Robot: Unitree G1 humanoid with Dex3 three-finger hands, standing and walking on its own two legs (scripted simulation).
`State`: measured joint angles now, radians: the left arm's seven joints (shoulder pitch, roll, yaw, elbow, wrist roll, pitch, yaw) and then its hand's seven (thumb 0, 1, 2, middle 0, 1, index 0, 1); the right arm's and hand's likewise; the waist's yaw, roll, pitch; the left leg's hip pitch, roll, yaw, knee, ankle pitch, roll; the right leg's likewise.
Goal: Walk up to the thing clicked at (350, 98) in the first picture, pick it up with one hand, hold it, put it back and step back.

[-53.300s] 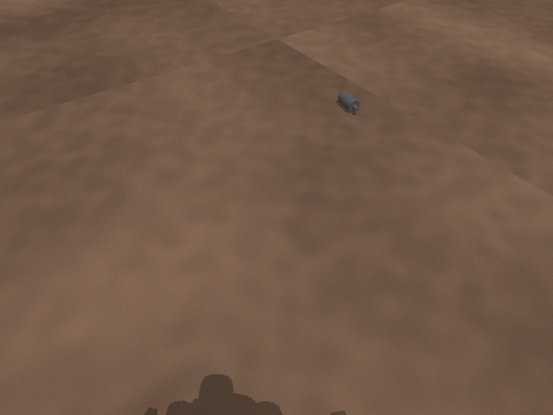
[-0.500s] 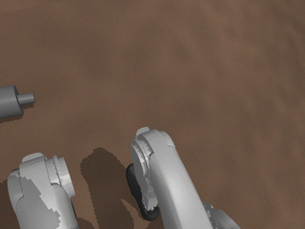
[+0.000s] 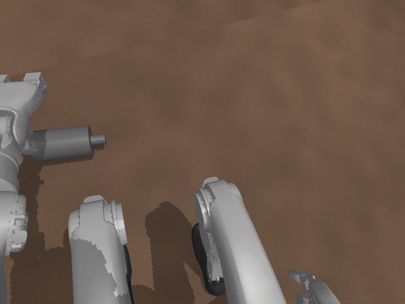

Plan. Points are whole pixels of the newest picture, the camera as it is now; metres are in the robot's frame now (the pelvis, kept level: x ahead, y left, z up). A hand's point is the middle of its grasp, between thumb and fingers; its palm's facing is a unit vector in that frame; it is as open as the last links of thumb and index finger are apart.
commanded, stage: home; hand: left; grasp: from above
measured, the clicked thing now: (71, 142) +0.51 +0.24 -0.33
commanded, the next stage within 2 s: none
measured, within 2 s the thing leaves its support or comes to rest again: neither
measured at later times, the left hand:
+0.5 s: hand (49, 134) +0.48 +0.25 -0.18, palm faces -0.28 -0.38 -0.88, open 10.2 cm
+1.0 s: hand (0, 200) +0.32 +0.22 +0.05, palm faces +0.00 -0.93 -0.37, open 7.4 cm
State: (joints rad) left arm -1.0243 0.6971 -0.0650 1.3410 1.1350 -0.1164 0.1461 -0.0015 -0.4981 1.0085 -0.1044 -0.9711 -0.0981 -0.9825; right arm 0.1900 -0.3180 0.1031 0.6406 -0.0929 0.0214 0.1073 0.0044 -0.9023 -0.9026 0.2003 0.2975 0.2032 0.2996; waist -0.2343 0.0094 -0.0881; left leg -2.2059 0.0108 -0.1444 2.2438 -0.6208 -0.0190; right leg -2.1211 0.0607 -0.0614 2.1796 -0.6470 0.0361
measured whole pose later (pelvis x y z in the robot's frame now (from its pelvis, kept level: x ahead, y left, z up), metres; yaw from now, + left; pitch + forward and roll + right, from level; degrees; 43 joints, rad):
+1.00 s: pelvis +0.03 +0.00 +0.16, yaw +5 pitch +29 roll -5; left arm -0.13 0.33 0.04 0.39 0.12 0.23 0.07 0.01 0.89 0.92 -0.21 -0.31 -0.21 -0.31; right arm 0.08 -0.26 -0.01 0.56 0.02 -0.04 0.00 0.01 -0.91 -0.90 0.20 0.30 0.20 0.30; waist -0.06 0.02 -0.20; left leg -1.63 0.02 -0.10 1.74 -0.62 -0.02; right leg -1.56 0.03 -0.04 1.69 -0.64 0.02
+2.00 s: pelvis +0.09 +0.01 +0.34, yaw +9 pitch +10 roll -3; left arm 0.51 0.23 0.03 -0.14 -0.05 0.45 0.02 0.01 0.91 0.90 -0.20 -0.30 -0.20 -0.30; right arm 0.29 -0.21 0.04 0.51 0.00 -0.23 -0.17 0.02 -0.90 -0.90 0.20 0.30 0.21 0.30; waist -0.04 0.04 -0.16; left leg -0.71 0.02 -0.08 1.02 -0.48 -0.01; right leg -0.63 0.01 -0.04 0.94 -0.48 0.02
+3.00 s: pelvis +0.09 +0.01 +0.34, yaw +8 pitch +10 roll -3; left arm 0.51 0.23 0.03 -0.14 -0.05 0.45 0.02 0.01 0.91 0.90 -0.20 -0.30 -0.20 -0.30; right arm 0.30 -0.21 0.04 0.53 0.00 -0.23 -0.18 0.02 -0.90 -0.90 0.20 0.30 0.21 0.30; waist -0.04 0.04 -0.17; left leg -0.72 0.02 -0.07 1.02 -0.48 -0.01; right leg -0.64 0.01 -0.03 0.95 -0.49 0.02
